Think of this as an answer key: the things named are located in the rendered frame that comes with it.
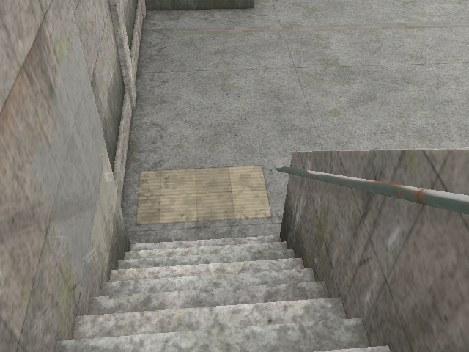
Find stairs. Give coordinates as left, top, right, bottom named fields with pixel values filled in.
left=56, top=235, right=390, bottom=352

